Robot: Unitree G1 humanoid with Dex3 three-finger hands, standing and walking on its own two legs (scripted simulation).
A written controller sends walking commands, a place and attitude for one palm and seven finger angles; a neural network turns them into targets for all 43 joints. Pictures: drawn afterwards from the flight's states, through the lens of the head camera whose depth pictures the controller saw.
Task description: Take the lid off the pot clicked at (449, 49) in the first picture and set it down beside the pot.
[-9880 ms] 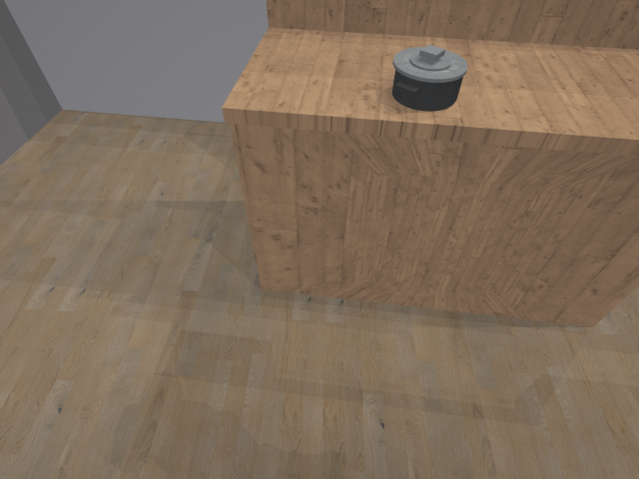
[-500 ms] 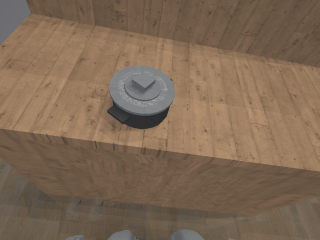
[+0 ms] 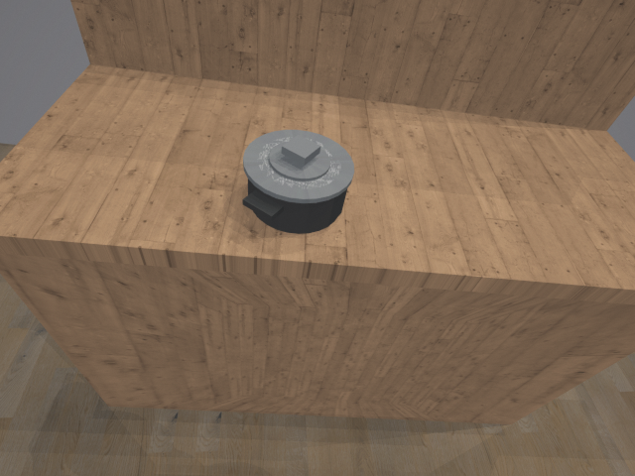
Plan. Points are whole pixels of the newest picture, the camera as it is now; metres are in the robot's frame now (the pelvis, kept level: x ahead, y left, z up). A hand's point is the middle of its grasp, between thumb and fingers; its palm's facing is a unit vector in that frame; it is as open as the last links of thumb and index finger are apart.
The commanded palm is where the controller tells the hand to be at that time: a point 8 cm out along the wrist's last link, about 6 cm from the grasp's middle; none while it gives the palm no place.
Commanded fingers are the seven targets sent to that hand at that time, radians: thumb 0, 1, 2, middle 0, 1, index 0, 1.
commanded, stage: come to a stop and stand still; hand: left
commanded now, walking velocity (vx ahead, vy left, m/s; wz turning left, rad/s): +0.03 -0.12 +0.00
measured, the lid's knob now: (301, 149) +0.52 +0.06 +0.14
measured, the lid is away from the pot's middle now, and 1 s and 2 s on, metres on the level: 0.00 0.00 0.00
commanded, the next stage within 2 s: look again from close up in 1.96 s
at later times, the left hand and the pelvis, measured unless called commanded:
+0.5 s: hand out of the picture +0.07 +0.20 -0.16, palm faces +0.02 -1.00 -0.07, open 7.3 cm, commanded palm none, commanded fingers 0.00 0.90 0.90 -0.20 -0.30 -0.20 -0.30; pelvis +0.01 +0.04 +0.03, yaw +1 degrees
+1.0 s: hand out of the picture +0.06 +0.19 -0.16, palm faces +0.06 -0.98 -0.16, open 7.3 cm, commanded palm none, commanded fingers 0.00 0.90 0.90 -0.20 -0.30 -0.20 -0.30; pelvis +0.03 +0.02 +0.02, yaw +2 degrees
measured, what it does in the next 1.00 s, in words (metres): steps on the spot: right foot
